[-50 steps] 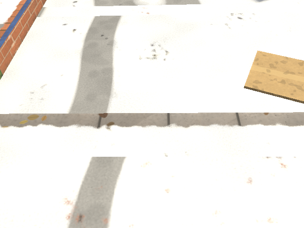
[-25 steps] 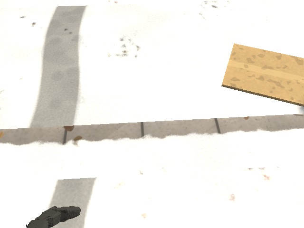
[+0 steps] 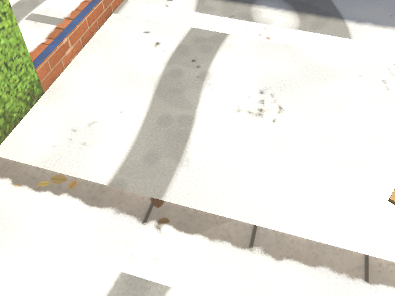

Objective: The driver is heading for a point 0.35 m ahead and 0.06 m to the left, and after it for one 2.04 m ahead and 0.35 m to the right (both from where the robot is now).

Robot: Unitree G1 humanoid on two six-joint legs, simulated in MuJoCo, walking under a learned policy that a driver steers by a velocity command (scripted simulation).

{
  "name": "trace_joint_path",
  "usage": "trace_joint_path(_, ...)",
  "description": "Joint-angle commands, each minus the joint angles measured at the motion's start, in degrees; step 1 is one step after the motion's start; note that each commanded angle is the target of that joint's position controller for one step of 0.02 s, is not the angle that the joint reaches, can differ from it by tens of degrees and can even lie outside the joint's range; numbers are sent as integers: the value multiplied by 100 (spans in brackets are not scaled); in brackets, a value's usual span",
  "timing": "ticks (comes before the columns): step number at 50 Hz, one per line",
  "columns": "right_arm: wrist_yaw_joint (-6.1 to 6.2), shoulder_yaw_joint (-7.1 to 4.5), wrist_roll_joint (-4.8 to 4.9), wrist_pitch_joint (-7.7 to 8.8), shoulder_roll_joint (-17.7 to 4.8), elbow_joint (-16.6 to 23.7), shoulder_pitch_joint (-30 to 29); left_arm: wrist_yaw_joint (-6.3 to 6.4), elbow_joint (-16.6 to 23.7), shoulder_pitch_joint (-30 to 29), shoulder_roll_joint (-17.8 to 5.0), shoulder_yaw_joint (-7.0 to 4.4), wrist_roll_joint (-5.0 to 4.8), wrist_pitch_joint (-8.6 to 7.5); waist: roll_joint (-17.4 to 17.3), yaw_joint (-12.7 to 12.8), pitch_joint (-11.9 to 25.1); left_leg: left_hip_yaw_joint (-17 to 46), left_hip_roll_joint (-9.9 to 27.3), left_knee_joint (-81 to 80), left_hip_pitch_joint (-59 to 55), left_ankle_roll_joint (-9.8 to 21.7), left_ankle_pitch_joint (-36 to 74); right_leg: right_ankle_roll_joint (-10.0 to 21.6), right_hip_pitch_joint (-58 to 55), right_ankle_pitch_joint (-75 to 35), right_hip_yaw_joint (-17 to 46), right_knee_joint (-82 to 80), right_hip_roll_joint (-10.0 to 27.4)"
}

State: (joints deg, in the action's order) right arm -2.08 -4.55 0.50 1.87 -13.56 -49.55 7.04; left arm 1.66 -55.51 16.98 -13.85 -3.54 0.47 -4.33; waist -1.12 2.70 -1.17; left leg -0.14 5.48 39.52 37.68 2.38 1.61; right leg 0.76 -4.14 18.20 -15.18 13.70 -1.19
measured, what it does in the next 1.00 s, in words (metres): walks ahead: left foot, then right foot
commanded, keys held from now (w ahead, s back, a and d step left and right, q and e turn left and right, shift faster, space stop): q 0.26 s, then no key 0.06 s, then e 0.68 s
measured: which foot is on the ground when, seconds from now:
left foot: up 0.00-0.06, down 0.08-1.00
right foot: down 0.00-0.10, up 0.12-0.54, down 0.56-0.80, up 0.82-1.00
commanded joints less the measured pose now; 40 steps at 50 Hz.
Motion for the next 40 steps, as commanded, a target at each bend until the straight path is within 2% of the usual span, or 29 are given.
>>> trace_joint_path(1, -125, -56, -17, 52, -372, 690, -396, 99, 341, -132, -1169, -257, -136, 107, 570, -144, -175, -559, -394, -243, -361, 158, -685, 616, 103, -5403, 224, 688, 1716)
trace_joint_path(2, -133, -128, -2, 45, -531, 660, -3, 122, 407, -256, -1258, -291, -193, 144, 668, -356, 65, -684, -611, -323, -827, 257, -924, 532, 80, -6027, 211, 1273, 1690)
trace_joint_path(3, -119, -251, 23, 55, -788, 551, 642, 121, 469, -395, -1296, -302, -229, 174, 630, -701, 420, -696, -807, -726, -1607, 412, -723, 384, 169, -6011, 196, 2168, 1562)
trace_joint_path(4, -8, -416, 16, 67, -1166, 441, 1256, 84, 508, -386, -1236, -278, -230, 155, 310, -1043, 777, -424, -841, -1420, -2738, 637, 457, 41, 710, -4981, 113, 3494, 1240)
trace_joint_path(5, 146, -495, -25, 36, -1749, 425, 1386, 30, 718, -195, -557, -73, 114, 81, -972, -671, 1327, 1258, 451, -852, -4367, 1070, 3258, -278, 2445, -53, 228, 5407, 667)
trace_joint_path(6, 106, -473, -171, 74, -1980, 755, 1144, -61, 854, 475, -422, 20, 67, -56, -1279, -274, 2567, 3990, 1818, -1056, -5755, 2566, 3963, -520, 3932, 2554, 1378, 7135, -291)
trace_joint_path(7, 49, -384, -128, 42, -1586, 856, 1191, -105, 877, -121, -889, -92, -116, -109, -233, -722, 2746, 3458, 1537, -1415, -5451, 2301, 3358, -401, 4058, 2107, 2133, 7223, 28)
trace_joint_path(8, 50, -307, -31, 51, -1291, 905, 798, -83, 1052, -550, -899, -101, -217, -93, -94, -624, 1948, 2668, 1223, -1566, -4746, 1957, 2479, -292, 4339, 1537, 2026, 6850, 217)
trace_joint_path(9, 78, -259, 59, 37, -1105, 951, 436, 11, 977, -637, -842, -112, -134, -31, 338, -423, 1284, 2201, 890, -1761, -3860, 1624, 1786, -313, 4299, 1106, 1959, 6363, 454)
trace_joint_path(10, 118, -214, 65, 6, -951, 1004, 228, 84, 997, -661, -944, -166, -58, 68, 194, -282, 957, 1994, 716, -1928, -3132, 1511, 1414, -326, 4069, 865, 1970, 5996, 557)
trace_joint_path(11, 144, -200, -18, -17, -933, 1054, 159, 95, 1017, -588, -984, -200, -43, 168, 9, -143, 852, 1888, 580, -2068, -2606, 1454, 1223, -318, 3699, 713, 1984, 5820, 579)
trace_joint_path(12, 157, -217, -75, -15, -977, 1084, 144, 106, 1044, -509, -912, -201, -28, 227, -110, -82, 835, 1834, 487, -2128, -2353, 1459, 1286, -343, 3540, 610, 1942, 5651, 514)
trace_joint_path(14, 209, -246, -86, 4, -1086, 1118, 195, 140, 1051, -416, -794, -177, 0, 272, -215, -48, 940, 1636, 408, -2082, -2285, 1448, 1650, -425, 3525, 410, 1915, 5235, 450)
trace_joint_path(16, 274, -229, -63, -23, -1081, 1134, 255, 178, 1078, -497, -772, -164, 10, 310, -265, -111, 1071, 1600, 418, -2025, -2390, 1396, 1535, -518, 3631, 190, 1931, 4888, 458)
trace_joint_path(18, 327, -138, -87, -72, -909, 1133, 188, 187, 1062, -543, -736, -142, -15, 357, -359, -147, 1132, 1481, 390, -2059, -2408, 1273, 826, -566, 3583, -122, 1941, 4520, 563)
trace_joint_path(22, 316, 68, -259, -65, -539, 955, 80, 108, 1019, -743, -580, -57, -59, 381, -557, -280, 862, 1149, 258, -2307, -1909, 1071, -664, -527, 2646, -574, 1869, 3258, 714)
trace_joint_path(24, 270, 71, -293, -45, -646, 842, 133, 58, 1041, -809, -694, -71, -94, 358, -620, -363, 654, 1219, 366, -2276, -1938, 1071, -963, -448, 2410, -372, 1758, 2818, 621)
trace_joint_path(26, 287, 41, -204, -82, -827, 812, 75, 15, 1107, -786, -815, -104, -101, 317, -558, -276, 498, 1305, 441, -1993, -2157, 990, -851, -303, 2301, -331, 1566, 2179, 463)
trace_joint_path(27, 307, 34, -141, -104, -860, 763, 184, -11, 1125, -734, -849, -106, -69, 294, -450, -217, 447, 1287, 396, -1819, -2284, 846, -719, -202, 2172, -838, 1555, 1638, 425)
trace_joint_path(28, 344, 27, -121, -108, -856, 751, 339, -25, 1178, -737, -994, -124, -17, 285, -224, -269, 468, 1212, 267, -1564, -2387, 634, -649, -75, 2057, -1727, 1821, 1447, 581)
trace_joint_path(29, 381, 6, -177, -93, -853, 799, 544, -27, 1253, -764, -1312, -184, 20, 296, 332, -518, 531, 882, -130, -1064, -2296, 416, -885, 126, 1957, -2903, 2271, 1574, 905)
trace_joint_path(30, 407, -4, -187, -88, -749, 856, 534, -45, 1208, -729, -1431, -258, -68, 331, 1089, -601, 545, 212, -665, -693, -2198, 175, -1288, 470, 2089, -2675, 2683, 1379, 1083)
trace_joint_path(31, 430, -17, -192, -105, -729, 932, 221, -67, 1244, -691, -1319, -267, -100, 353, 1327, -440, 405, -106, -893, -322, -2029, -9, -1552, 715, 2208, -2221, 3177, 1049, 1290)
trace_joint_path(32, 445, -31, -159, -139, -670, 1020, -15, -50, 1260, -615, -1215, -253, -63, 363, 1459, -321, 342, -91, -957, -129, -1746, -48, -1697, 874, 2080, -2018, 3619, 894, 1465)
trace_joint_path(34, 437, -60, -107, -201, -557, 1077, -51, -10, 1361, -600, -1227, -269, -45, 339, 1551, -264, 378, 46, -1003, 147, -1436, -16, -2192, 1055, 1803, -2357, 3979, 907, 1595)
trace_joint_path(36, 398, -69, -99, -183, -452, 1086, 50, 29, 1448, -696, -1256, -301, -100, 328, 1452, -327, 550, 196, -934, 14, -1430, 24, -2671, 1026, 1564, -2839, 4030, 1121, 1541)
trace_joint_path(38, 366, -100, -51, -143, -464, 983, 375, 70, 1575, -1024, -1221, -324, -218, 435, 1218, -532, 738, 192, -799, -1134, -2253, 32, -1618, 685, 1821, -2599, 3707, 1439, 1165)
trace_joint_path(39, 363, -169, -74, -157, -665, 953, 523, 83, 1652, -1019, -1070, -294, -222, 489, 892, -503, 869, 436, -412, -1432, -2865, 118, -949, 443, 2239, -1914, 3451, 1816, 894)
trace_joint_path(40, 381, -278, -144, -211, -1102, 1015, 458, 57, 1743, -807, -783, -223, -183, 511, -390, -237, 789, 1378, 488, -1654, -3339, 533, 222, 92, 3150, -602, 2669, 2769, 202)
